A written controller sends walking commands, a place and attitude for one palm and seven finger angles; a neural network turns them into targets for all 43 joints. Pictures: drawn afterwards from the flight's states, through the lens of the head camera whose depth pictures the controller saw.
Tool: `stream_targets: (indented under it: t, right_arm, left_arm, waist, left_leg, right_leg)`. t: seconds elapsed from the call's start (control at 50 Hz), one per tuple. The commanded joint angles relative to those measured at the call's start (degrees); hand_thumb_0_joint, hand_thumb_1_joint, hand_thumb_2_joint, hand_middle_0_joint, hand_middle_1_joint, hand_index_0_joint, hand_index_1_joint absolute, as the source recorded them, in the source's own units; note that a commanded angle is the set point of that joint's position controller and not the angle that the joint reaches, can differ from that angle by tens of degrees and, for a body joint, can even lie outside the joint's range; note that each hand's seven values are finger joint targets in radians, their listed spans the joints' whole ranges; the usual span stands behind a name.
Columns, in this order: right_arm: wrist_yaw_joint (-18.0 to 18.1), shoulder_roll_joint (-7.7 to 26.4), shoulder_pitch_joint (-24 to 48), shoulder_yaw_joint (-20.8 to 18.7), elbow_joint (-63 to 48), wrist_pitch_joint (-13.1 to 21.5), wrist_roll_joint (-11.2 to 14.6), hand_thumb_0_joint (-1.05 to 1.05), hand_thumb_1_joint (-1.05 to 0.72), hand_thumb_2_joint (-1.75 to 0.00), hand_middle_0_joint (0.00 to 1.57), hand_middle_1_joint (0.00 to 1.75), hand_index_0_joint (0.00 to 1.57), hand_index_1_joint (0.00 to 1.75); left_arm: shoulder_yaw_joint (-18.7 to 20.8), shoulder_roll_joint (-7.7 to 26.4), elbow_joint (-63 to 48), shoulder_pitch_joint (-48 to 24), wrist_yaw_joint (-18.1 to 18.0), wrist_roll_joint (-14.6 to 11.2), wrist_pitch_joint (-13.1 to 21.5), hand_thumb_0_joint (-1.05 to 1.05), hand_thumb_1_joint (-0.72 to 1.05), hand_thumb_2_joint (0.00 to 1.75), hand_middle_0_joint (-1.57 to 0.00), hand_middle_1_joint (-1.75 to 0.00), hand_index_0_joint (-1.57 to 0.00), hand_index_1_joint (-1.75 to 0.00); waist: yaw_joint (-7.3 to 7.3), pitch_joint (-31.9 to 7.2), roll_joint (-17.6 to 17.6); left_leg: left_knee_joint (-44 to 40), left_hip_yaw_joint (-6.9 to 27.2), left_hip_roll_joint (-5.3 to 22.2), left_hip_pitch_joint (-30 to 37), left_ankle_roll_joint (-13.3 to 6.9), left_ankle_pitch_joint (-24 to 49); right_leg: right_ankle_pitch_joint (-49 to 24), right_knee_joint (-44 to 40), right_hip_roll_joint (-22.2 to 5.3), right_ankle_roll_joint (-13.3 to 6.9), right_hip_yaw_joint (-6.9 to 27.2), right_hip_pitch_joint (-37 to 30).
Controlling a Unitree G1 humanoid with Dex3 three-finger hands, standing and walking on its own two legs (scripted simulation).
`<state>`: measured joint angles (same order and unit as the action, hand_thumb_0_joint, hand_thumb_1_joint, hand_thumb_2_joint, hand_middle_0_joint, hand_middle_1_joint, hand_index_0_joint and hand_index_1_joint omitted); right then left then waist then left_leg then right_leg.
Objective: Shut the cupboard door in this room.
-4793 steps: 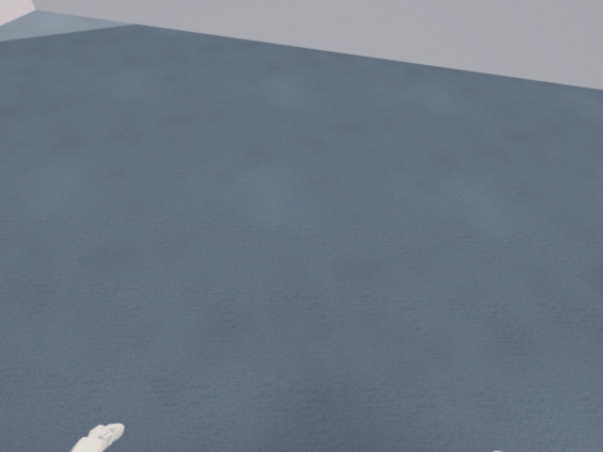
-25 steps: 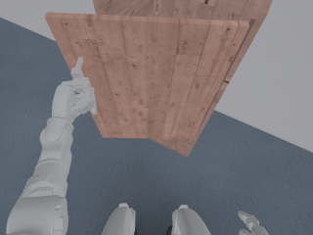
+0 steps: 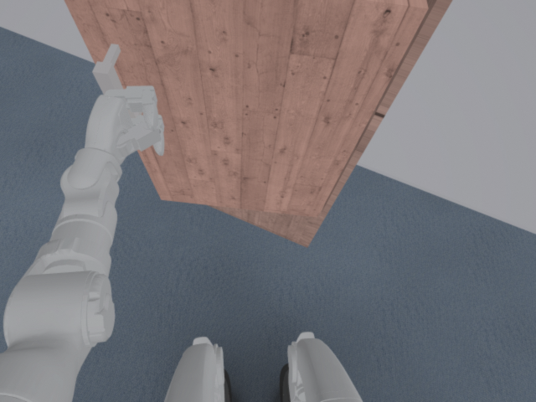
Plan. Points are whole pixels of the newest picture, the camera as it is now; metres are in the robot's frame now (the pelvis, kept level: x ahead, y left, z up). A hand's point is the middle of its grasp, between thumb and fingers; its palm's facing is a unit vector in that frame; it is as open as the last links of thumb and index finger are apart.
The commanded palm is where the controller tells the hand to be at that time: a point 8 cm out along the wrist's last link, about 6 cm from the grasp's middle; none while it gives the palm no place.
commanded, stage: push the door shut along its arc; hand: left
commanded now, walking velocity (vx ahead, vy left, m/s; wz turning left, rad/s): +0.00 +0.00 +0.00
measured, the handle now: (123, 94) +0.57 +0.19 +0.06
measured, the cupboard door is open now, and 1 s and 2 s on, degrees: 18 8 1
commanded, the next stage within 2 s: pull the fist back off the door in 1.06 s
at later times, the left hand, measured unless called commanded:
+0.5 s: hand (188, 99) +0.54 +0.09 +0.07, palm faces -0.31 -0.95 -0.04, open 3.0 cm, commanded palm +0.54 +0.14 +0.06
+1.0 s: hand (199, 83) +0.57 +0.08 +0.07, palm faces -0.39 -0.92 -0.04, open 3.4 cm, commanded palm +0.60 +0.09 +0.06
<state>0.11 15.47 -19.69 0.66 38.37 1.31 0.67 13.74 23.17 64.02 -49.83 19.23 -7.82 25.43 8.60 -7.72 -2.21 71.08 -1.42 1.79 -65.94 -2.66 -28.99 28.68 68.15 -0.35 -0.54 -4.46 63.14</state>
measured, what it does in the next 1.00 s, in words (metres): stands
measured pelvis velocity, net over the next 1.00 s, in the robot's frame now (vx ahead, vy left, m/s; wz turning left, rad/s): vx -0.01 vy -0.02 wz -0.03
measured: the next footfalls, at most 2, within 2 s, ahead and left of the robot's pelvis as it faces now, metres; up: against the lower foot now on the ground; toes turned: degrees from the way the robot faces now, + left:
none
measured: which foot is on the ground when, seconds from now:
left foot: down 0.00-1.00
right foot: down 0.00-1.00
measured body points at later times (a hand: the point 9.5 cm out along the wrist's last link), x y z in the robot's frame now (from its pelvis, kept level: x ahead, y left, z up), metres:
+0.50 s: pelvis +0.00 -0.02 -0.01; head +0.16 -0.01 +0.41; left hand +0.55 +0.14 +0.08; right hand +0.00 -0.28 -0.12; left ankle +0.04 +0.09 -0.63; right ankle +0.03 -0.12 -0.63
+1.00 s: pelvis -0.01 -0.02 -0.04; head +0.18 +0.00 +0.37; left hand +0.59 +0.13 +0.08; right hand -0.03 -0.29 -0.13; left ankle +0.04 +0.09 -0.63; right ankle +0.03 -0.12 -0.63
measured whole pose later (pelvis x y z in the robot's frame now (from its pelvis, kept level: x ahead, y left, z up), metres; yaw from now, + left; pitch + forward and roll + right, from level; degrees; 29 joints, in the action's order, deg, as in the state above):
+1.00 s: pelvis -0.01 -0.02 -0.04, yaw -2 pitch +31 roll -5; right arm 1.3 16.1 -19.4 3.0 39.9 5.9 -0.6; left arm 12.1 36.1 76.2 -77.3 26.8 -2.8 14.2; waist 15.8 -6.3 -3.0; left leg 79.3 1.4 3.9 -80.0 -1.2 -30.1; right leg 29.3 74.9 1.7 -2.5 -7.0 76.4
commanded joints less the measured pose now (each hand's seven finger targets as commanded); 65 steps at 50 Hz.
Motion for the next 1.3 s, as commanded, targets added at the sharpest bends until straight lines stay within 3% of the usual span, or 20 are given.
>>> stream_targets:
  t: [0.0,0.08,0.18,0.22,0.28,0.36,0.5,0.56,0.62,0.66,0.8,0.82,0.88,0.9,0.96,1.14,1.16,1.2,1.22,1.28]
  right_arm:
    - [0.5,10.8,-8.1,-3.7,-3.6,1.0,-0.2,0.0,-0.9,-0.9,0.2,0.3,0.2,0.3]
    - [0.3,11.1,-9.2,-3.2,-3.7,0.4,-0.4,0.0,-0.9,-0.9,0.2,0.3,0.2,0.3]
    - [0.0,10.9,-9.8,-3.2,-4.4,0.2,-0.7,0.0,-0.9,-0.9,0.2,0.3,0.2,0.3]
    - [-0.1,10.8,-10.5,-3.1,-4.4,0.0,-0.7,0.0,-0.9,-0.9,0.2,0.3,0.2,0.3]
    - [-0.1,10.9,-10.9,-3.0,-4.3,-0.6,-0.5,0.0,-0.9,-0.9,0.2,0.3,0.2,0.3]
    - [0.1,10.8,-11.2,-2.8,-5.1,-0.8,-0.4,0.0,-0.9,-0.9,0.2,0.3,0.2,0.3]
    - [0.3,10.7,-11.9,-2.9,-3.7,0.0,-0.4,0.0,-0.9,-0.9,0.2,0.3,0.2,0.3]
    - [0.8,10.8,-11.9,-2.7,-3.0,0.5,-0.3,0.0,-0.9,-0.9,0.2,0.3,0.2,0.3]
    - [1.2,10.7,-12.2,-2.5,-2.2,1.4,-0.4,0.0,-0.9,-0.9,0.2,0.3,0.2,0.3]
    - [1.5,11.1,-12.0,-2.1,-1.5,1.9,-0.4,0.0,-0.9,-0.9,0.2,0.3,0.2,0.3]
    - [1.8,11.4,-12.1,-1.8,-0.4,4.0,-1.0,0.0,-0.9,-0.9,0.2,0.3,0.2,0.3]
    - [1.7,11.3,-12.2,-1.9,-0.3,4.3,-1.0,0.0,-0.9,-0.9,0.2,0.3,0.2,0.3]
    - [2.1,12.0,-12.6,-1.4,0.3,4.8,-1.0,0.0,-0.9,-0.9,0.2,0.3,0.2,0.3]
    - [2.1,11.9,-12.5,-1.4,0.3,5.0,-1.0,0.0,-0.9,-0.9,0.2,0.3,0.2,0.3]
    - [2.2,12.1,-13.4,-1.5,0.8,5.7,-1.4,0.0,-0.9,-0.9,0.2,0.3,0.2,0.3]
    - [1.9,12.4,-15.4,-1.6,2.2,6.7,-2.1,0.0,-0.9,-0.9,0.2,0.3,0.2,0.3]
    - [1.3,11.5,-19.4,-0.6,-0.5,6.4,-3.4,0.0,-0.9,-0.9,0.2,0.3,0.2,0.3]
    - [-0.9,10.5,-18.7,-1.0,-0.8,5.8,-4.2,0.0,-0.9,-0.9,0.2,0.3,0.2,0.3]
    - [-1.8,10.4,-19.7,-1.3,-0.9,5.6,-4.9,0.0,-0.9,-0.9,0.2,0.3,0.2,0.3]
    - [-4.4,9.7,-20.4,-2.3,-1.8,4.8,-6.8,0.0,-0.9,-0.9,0.2,0.3,0.2,0.3]
  left_arm:
    - [0.1,8.7,-11.0,-30.3,0.2,0.6,3.4,0.0,0.9,0.9,-1.3,-1.5,-1.3,-1.5]
    - [3.3,12.7,-6.9,-32.2,-0.1,1.1,2.2,0.0,0.9,0.9,-1.3,-1.5,-1.3,-1.5]
    - [4.3,14.7,-9.3,-33.9,1.0,1.7,2.7,0.0,0.9,0.9,-1.3,-1.5,-1.3,-1.5]
    - [3.1,13.3,-7.6,-34.5,1.7,1.7,2.1,0.0,0.9,0.9,-1.3,-1.5,-1.3,-1.5]
    - [4.6,15.9,-5.6,-34.9,2.2,2.2,0.2,0.0,0.9,0.9,-1.3,-1.5,-1.3,-1.5]
    - [6.7,18.7,-5.4,-34.2,3.4,2.2,-1.3,0.0,0.9,0.9,-1.3,-1.5,-1.3,-1.5]
    - [2.6,16.0,-7.3,-41.6,5.2,2.2,-2.0,0.0,0.9,0.9,-1.3,-1.5,-1.3,-1.5]
    - [3.4,18.1,-6.1,-44.5,6.1,2.0,-2.8,0.0,0.9,0.9,-1.3,-1.5,-1.3,-1.5]
    - [0.9,16.5,-5.9,-49.6,6.8,2.2,-3.5,0.0,0.9,0.9,-1.3,-1.5,-1.3,-1.5]
    - [1.2,17.9,-3.3,-51.1,7.1,2.2,-4.6,0.0,0.9,0.9,-1.3,-1.5,-1.3,-1.5]
    - [-0.9,16.9,-2.6,-56.3,8.2,2.9,-5.7,0.0,0.9,0.9,-1.3,-1.5,-1.3,-1.5]
    - [-1.6,15.5,-2.1,-56.6,8.3,2.9,-5.9,0.0,0.9,0.9,-1.3,-1.5,-1.3,-1.5]
    - [-0.6,18.2,-0.3,-59.3,8.1,3.6,-7.2,0.0,0.9,0.9,-1.3,-1.5,-1.3,-1.5]
    - [-1.5,16.8,0.0,-60.0,8.0,3.7,-7.8,0.0,0.9,0.9,-1.3,-1.5,-1.3,-1.5]
    - [-1.1,18.5,-1.7,-62.5,8.2,4.3,-7.9,0.0,0.9,0.9,-1.3,-1.5,-1.3,-1.5]
    - [-2.7,16.2,-0.7,-67.0,8.3,5.7,-10.2,0.0,0.9,0.9,-1.3,-1.5,-1.3,-1.5]
    - [10.1,19.7,-0.8,-65.1,-3.2,1.6,-11.2,0.0,0.9,0.9,-1.3,-1.5,-1.3,-1.5]
    - [6.5,12.5,1.5,-59.2,-12.2,3.6,-12.4,0.0,0.9,0.9,-1.3,-1.5,-1.3,-1.5]
    - [8.4,11.8,0.5,-58.2,-15.4,3.4,-11.8,0.0,0.9,0.9,-1.3,-1.5,-1.3,-1.5]
    - [8.1,9.2,-7.1,-56.5,-26.9,8.1,-7.4,0.0,0.9,0.9,-1.3,-1.5,-1.3,-1.5]
  waist:
    - [3.26,-27.9,-6.5]
    - [3.94,-26.3,-4.8]
    - [3.41,-31.8,-8.2]
    - [4.46,-31.4,-6.7]
    - [4.86,-29.5,-5.6]
    - [4.07,-31.8,-4.8]
    - [6.64,-32.2,-6.1]
    - [7.12,-32.6,-6.3]
    - [8.83,-31.7,-7.4]
    - [9.52,-30.3,-7.3]
    - [10.57,-33.2,-12.5]
    - [11.03,-32.8,-12.6]
    - [11.94,-31.2,-11.5]
    - [12.37,-31.4,-12.1]
    - [12.22,-35.4,-14.5]
    - [13.98,-35.9,-16.8]
    - [10.81,-35.3,-16.4]
    - [10.82,-33.5,-15.1]
    - [10.45,-34.3,-12.9]
    - [8.52,-38.4,-16.4]
  left_leg:
    - [-9.2,9.3,0.2,29.7,1.6,17.3]
    - [-8.1,8.6,0.1,25.8,1.2,16.8]
    - [-6.4,8.1,0.1,27.5,1.2,21.5]
    - [-5.8,8.0,0.0,26.7,0.8,22.4]
    - [-5.2,7.1,0.1,23.1,0.6,21.1]
    - [-4.1,5.9,-0.3,20.1,0.2,22.0]
    - [-2.5,5.8,-0.2,20.3,-0.2,21.0]
    - [-1.6,5.5,-0.4,18.3,-0.4,19.7]
    - [-0.8,5.6,-0.5,18.1,-0.7,18.8]
    - [0.0,5.6,-0.3,15.9,-0.7,17.0]
    - [1.3,6.6,0.0,19.0,-0.5,18.3]
    - [1.5,6.6,0.0,19.7,-0.7,18.7]
    - [1.9,7.0,0.3,17.1,-0.7,15.7]
    - [2.0,6.8,0.2,17.0,-0.8,15.5]
    - [2.4,7.4,0.3,19.6,-0.6,17.9]
    - [2.7,9.5,0.7,24.4,-0.3,20.3]
    - [0.7,10.5,2.0,21.0,0.4,17.8]
    - [-0.8,10.8,2.0,19.9,1.0,17.0]
    - [-1.4,11.3,2.1,20.7,1.2,17.9]
    - [-1.4,10.2,1.9,24.0,2.0,22.9]
  right_leg:
    - [-10.4,-8.1,2.1,-1.7,1.6,-1.5]
    - [-10.6,-8.1,2.4,-1.6,2.0,-2.5]
    - [-14.0,-7.0,2.5,-1.7,2.5,-3.8]
    - [-15.2,-6.7,2.7,-1.6,2.5,-3.8]
    - [-15.7,-7.0,2.8,-1.3,2.8,-5.0]
    - [-18.8,-6.6,3.0,-1.2,3.6,-9.1]
    - [-18.4,-7.1,3.2,-1.1,4.1,-7.0]
    - [-17.9,-7.1,3.3,-1.1,4.6,-7.8]
    - [-16.5,-7.2,3.4,-1.2,4.6,-5.5]
    - [-14.5,-7.4,3.4,-1.2,4.9,-4.5]
    - [-12.8,-5.7,3.8,-1.7,3.6,0.8]
    - [-12.7,-5.6,3.9,-1.8,3.3,2.3]
    - [-10.0,-5.2,4.0,-1.6,2.9,3.8]
    - [-9.9,-5.3,4.0,-1.6,3.0,4.1]
    - [-11.2,-4.2,4.1,-1.8,2.5,4.7]
    - [-11.0,-2.7,4.5,-2.0,0.3,11.8]
    - [-10.3,-2.9,3.8,-1.8,0.6,9.6]
    - [-9.7,-2.8,3.5,-1.2,0.1,9.3]
    - [-10.2,-2.7,3.5,-1.0,-0.2,8.3]
    - [-12.8,-2.7,3.2,-0.7,0.0,7.0]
